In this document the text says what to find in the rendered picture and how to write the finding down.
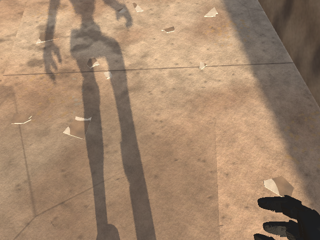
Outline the right robot hand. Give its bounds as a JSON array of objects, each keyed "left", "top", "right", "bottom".
[{"left": 253, "top": 195, "right": 320, "bottom": 240}]

